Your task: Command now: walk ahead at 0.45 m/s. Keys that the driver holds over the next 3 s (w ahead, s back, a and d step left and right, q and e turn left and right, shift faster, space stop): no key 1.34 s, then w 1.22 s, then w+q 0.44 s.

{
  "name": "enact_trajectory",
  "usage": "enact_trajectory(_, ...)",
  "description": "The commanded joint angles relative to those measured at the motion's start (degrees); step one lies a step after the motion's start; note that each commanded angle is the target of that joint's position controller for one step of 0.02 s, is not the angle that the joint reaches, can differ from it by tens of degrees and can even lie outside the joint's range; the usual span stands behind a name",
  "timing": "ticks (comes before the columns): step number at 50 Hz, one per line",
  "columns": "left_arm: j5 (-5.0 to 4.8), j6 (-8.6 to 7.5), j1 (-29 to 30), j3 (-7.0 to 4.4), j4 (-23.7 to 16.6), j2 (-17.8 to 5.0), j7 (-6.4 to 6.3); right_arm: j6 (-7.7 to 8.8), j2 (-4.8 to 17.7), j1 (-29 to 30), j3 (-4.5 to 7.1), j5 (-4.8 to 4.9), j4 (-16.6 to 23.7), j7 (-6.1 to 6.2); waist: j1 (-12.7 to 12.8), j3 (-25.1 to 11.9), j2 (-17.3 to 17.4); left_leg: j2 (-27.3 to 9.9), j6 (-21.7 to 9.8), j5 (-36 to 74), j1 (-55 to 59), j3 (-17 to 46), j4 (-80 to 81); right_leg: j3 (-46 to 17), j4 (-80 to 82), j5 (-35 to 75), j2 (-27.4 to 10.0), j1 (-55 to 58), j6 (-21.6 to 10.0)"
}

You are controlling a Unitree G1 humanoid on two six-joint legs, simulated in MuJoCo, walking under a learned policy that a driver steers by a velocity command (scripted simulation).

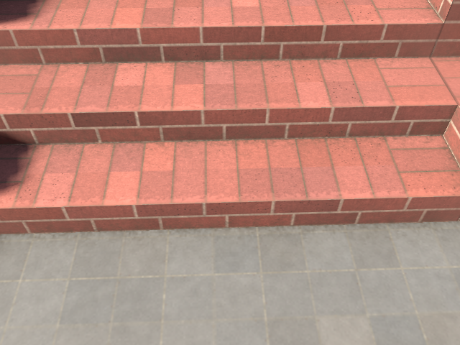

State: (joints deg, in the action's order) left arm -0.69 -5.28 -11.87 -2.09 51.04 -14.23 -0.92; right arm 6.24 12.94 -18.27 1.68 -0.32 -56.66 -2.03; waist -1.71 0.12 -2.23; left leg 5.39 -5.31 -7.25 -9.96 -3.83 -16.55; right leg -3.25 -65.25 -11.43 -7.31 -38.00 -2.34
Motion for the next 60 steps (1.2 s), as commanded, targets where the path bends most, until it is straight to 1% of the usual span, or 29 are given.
enact_trajectory(1, 0.75, 0.21, -1.9, -0.79, -2.4, -2.7, -0.45, 1.01, 7.4, 2.7, 1.08, -0.08, 3.2, 1.11, 2.8, 3.7, 4.0, -15.8, -9.7, 7.9, -6.8, 11.2, 11.3, 0.1, 8.6, 9.0, -2.1, -0.6, 1.7)
enact_trajectory(4, 0.75, -0.42, 4.2, -0.15, -3.8, -0.9, -0.04, 0.15, 8.2, 0.0, 0.95, 0.11, 2.5, 1.83, 0.6, 2.7, 4.3, -13.1, -6.7, 21.5, -5.3, 5.5, 7.6, 3.1, 23.7, 16.6, 1.3, 5.4, 2.1)
enact_trajectory(6, 0.47, -0.30, 7.1, 0.03, -4.4, -0.8, 0.39, -0.45, 9.1, -2.8, 1.06, 0.53, 1.3, 1.98, -0.9, 1.3, 5.3, -13.7, -6.1, 22.4, -2.2, 5.4, 5.4, 3.8, 28.0, 18.2, 3.2, 8.0, 2.5)
enact_trajectory(8, 0.37, -0.18, 8.8, -0.10, -5.2, -1.8, 0.87, -1.18, 8.7, -3.4, 0.94, 0.86, 0.5, 2.18, -1.2, 0.8, 6.2, -15.3, -5.5, 23.2, 2.3, 6.7, 2.0, 2.8, 31.8, 16.4, 4.0, 8.3, 1.8)
enact_trajectory(10, 0.87, -0.49, 7.4, -0.67, -5.2, -3.6, 1.27, -1.76, 8.6, -2.1, 0.99, 1.04, 0.2, 2.50, 0.5, -0.9, 6.9, -16.4, -3.9, 24.1, 6.0, 8.5, -2.9, 2.0, 35.8, 13.6, 4.9, 11.1, 0.0)
enact_trajectory(11, 1.25, -0.80, 3.9, -1.16, -4.0, -4.5, 1.30, -2.01, 8.5, -0.6, 0.96, 1.27, 0.4, 2.68, 2.6, -2.5, 6.4, -15.4, -2.6, 24.3, 6.5, 8.3, -6.8, 2.7, 39.5, 15.7, 5.8, 15.9, -1.0)
enact_trajectory(12, 1.71, -1.13, -1.0, -2.11, -2.1, -7.1, 1.04, -2.04, 7.8, -1.6, 0.73, 0.88, 0.5, 2.74, 3.8, -5.4, 4.3, -11.8, -0.8, 23.7, 5.8, 7.0, -13.7, 2.8, 42.1, 26.0, 5.4, 23.6, -2.3)
enact_trajectory(13, 2.59, -1.20, -6.7, -2.89, -1.3, -11.5, 0.75, -1.54, 5.4, -4.6, -0.21, -0.57, 1.2, 2.77, 3.7, -12.8, -1.9, -7.6, 1.7, 8.2, -3.1, 4.6, -26.2, -5.1, 36.5, 51.0, -3.7, 39.2, -6.1)
enact_trajectory(14, 4.60, -1.11, -14.4, -1.14, 2.0, -6.3, 0.84, -1.70, -0.9, -17.7, -1.38, 1.15, -2.2, 2.90, 2.2, -20.1, -11.7, -2.2, 3.4, -28.2, -12.6, 1.9, -39.1, -16.8, 35.0, 67.6, -17.3, 52.8, -13.8)
enact_trajectory(15, 2.51, -0.51, -14.1, -0.77, 1.6, -4.6, 1.09, -2.68, 3.7, -16.0, -0.24, 0.21, -3.7, 3.27, 3.0, -19.6, -8.0, -2.6, 3.2, -32.3, -13.9, 5.5, -42.5, -18.3, 37.4, 62.2, -15.5, 48.4, -14.1)
enact_trajectory(16, 1.71, -0.13, -9.4, -0.58, 0.9, -4.5, 0.95, -3.23, 5.0, -10.7, 0.27, -0.66, -2.4, 3.01, 2.2, -13.8, -6.8, -3.9, 3.3, -30.0, -15.7, 6.4, -43.0, -15.5, 40.8, 51.2, -12.6, 42.7, -12.5)
enact_trajectory(17, 1.83, 0.32, -4.8, -0.11, 0.2, -3.5, 0.57, -3.74, 4.6, -6.7, 0.26, -1.16, -1.7, 2.79, 1.1, -9.4, -4.7, -5.5, 3.6, -26.3, -15.1, 6.4, -41.3, -13.3, 43.9, 41.9, -10.4, 36.3, -10.7)
enact_trajectory(18, 1.90, 0.78, -1.6, 0.20, -0.3, -3.1, 0.10, -4.46, 4.2, -4.7, 0.20, -1.30, -1.2, 2.51, -0.2, -7.1, -5.1, -6.6, 4.0, -23.6, -12.5, 6.1, -38.3, -10.4, 46.4, 36.1, -8.3, 30.8, -9.1)
enact_trajectory(19, 2.05, 1.22, -0.1, 0.24, -0.2, -3.4, -0.22, -5.30, 3.5, -5.2, -0.01, -1.46, -1.8, 2.36, -1.2, -6.4, -5.8, -6.4, 4.3, -21.4, -8.5, 4.7, -36.1, -8.0, 48.1, 31.6, -6.4, 26.1, -8.2)
enact_trajectory(21, 2.45, 1.68, 0.3, 0.26, 0.3, -3.4, -0.20, -6.50, 2.2, -5.8, -0.50, -1.19, -2.9, 2.66, -1.4, -6.2, -4.9, -5.5, 4.5, -20.2, -4.7, 3.3, -31.3, -5.8, 49.7, 22.9, -4.8, 22.7, -8.3)
enact_trajectory(25, 1.98, 2.91, -0.3, -0.01, 2.3, -4.0, 0.08, -7.38, 1.5, -4.7, -1.11, -1.00, -4.0, 3.40, -0.9, -4.3, -5.2, -5.1, 3.5, -12.5, 0.2, 2.0, -20.1, -6.5, 52.1, -2.1, -3.5, 18.0, -7.4)
enact_trajectory(27, 1.24, 3.95, -0.2, 0.01, 2.9, -3.6, 0.12, -7.12, 1.4, -5.5, -1.36, -1.61, -4.7, 3.41, -1.5, -1.6, -3.5, -5.1, 2.1, -7.1, 5.1, 2.2, -11.7, -6.8, 52.6, -14.8, -2.3, 12.5, -4.3)
enact_trajectory(28, 1.21, 4.30, -1.1, 0.15, 3.4, -2.7, 0.21, -6.67, 2.5, -5.5, -1.44, -2.21, -4.4, 3.42, -1.1, 0.7, -1.0, -8.3, 1.3, -7.6, 5.0, 6.4, -6.9, -6.6, 51.7, -16.9, -1.2, 10.5, -1.9)
enact_trajectory(29, -0.27, 4.08, 2.3, -0.99, 1.7, -5.1, -0.52, -7.08, 5.1, -1.4, -0.77, -0.48, -2.9, 4.19, 0.5, 3.4, 1.3, -10.7, 0.1, -14.2, -2.1, 7.1, -6.1, -2.6, 49.3, -17.3, 3.3, 12.4, -0.4)
enact_trajectory(30, -0.08, 4.11, 1.6, -0.71, 1.9, -3.1, -1.27, -6.68, 5.9, -0.1, -0.63, -0.17, -3.2, 4.37, 1.5, 4.0, 7.4, -10.7, -0.7, -25.3, -11.9, 8.9, -2.1, 1.4, 46.4, -12.4, 6.2, 19.6, 0.9)
enact_trajectory(31, 0.42, 4.16, 0.3, -0.67, 2.9, -2.3, -1.76, -5.99, 4.2, 0.7, -0.95, -0.45, -3.2, 4.51, 2.1, 5.2, 9.5, -10.9, -0.2, -28.9, -16.5, 10.2, 1.7, 2.0, 43.3, -7.4, 6.8, 24.8, 1.4)
enact_trajectory(32, 0.79, 4.27, -1.5, -0.63, 3.9, -1.3, -1.95, -5.35, 3.6, 1.6, -0.99, -0.63, -3.3, 4.54, 3.0, 5.5, 10.4, -11.1, 0.7, -28.3, -17.9, 10.7, 3.3, 2.5, 41.9, -3.7, 7.0, 27.5, 1.3)
enact_trajectory(33, 1.24, 4.46, -3.1, -0.59, 5.0, -0.8, -2.11, -4.75, 3.9, 2.4, -0.74, -0.30, -3.2, 4.49, 3.5, 5.7, 10.0, -10.8, 1.4, -26.2, -18.0, 10.4, 3.2, 2.5, 41.6, -1.8, 6.8, 28.7, 1.2)
enact_trajectory(34, 1.70, 4.58, -4.1, -0.57, 5.8, -0.9, -2.02, -4.23, 3.5, 2.3, -0.68, 0.04, -3.1, 4.40, 3.5, 5.7, 8.2, -10.7, 1.6, -23.9, -17.1, 10.1, 2.4, 2.2, 41.8, -0.7, 6.5, 28.8, 0.9)
enact_trajectory(35, 1.80, 4.63, -4.4, -0.57, 6.2, -0.9, -1.87, -3.94, 3.3, 1.7, -0.62, 0.34, -3.3, 4.37, 3.3, 5.4, 6.5, -10.3, 1.6, -21.6, -15.8, 9.5, 1.6, 1.8, 42.3, -0.4, 6.1, 28.5, 0.6)
enact_trajectory(37, 1.33, 4.59, -3.5, -0.77, 6.5, -1.9, -1.64, -3.86, 2.5, -0.1, -0.66, 0.39, -3.8, 4.35, 2.2, 5.2, 3.8, -9.4, 1.4, -17.8, -13.1, 8.3, 0.0, 1.3, 43.0, -0.8, 5.7, 27.0, -0.1)
enact_trajectory(38, 1.12, 4.49, -2.9, -0.76, 6.5, -1.7, -1.55, -3.88, 2.5, -0.6, -0.66, 0.25, -3.9, 4.34, 2.0, 4.8, 3.4, -9.2, 1.4, -16.0, -11.7, 7.9, -0.7, 1.1, 43.2, -0.4, 5.7, 26.5, -0.3)
enact_trajectory(47, 0.77, 4.31, -2.1, -0.65, 8.2, -1.6, -1.43, -4.04, 2.5, -1.3, -0.58, 0.28, -4.0, 3.86, 1.5, 0.9, 2.0, -8.1, 1.6, -2.8, -6.3, 6.0, -3.9, 0.7, 41.3, 8.8, 5.1, 28.9, -0.8)
enact_trajectory(60, 0.58, 5.10, 0.2, -0.97, 9.7, -1.7, -1.76, -4.41, 1.9, -1.4, -0.35, 0.20, -4.5, 3.79, 1.7, 1.5, 2.6, -7.7, 2.0, -0.1, -5.2, 5.5, -3.8, 0.7, 40.4, 10.7, 5.0, 29.9, -0.9)
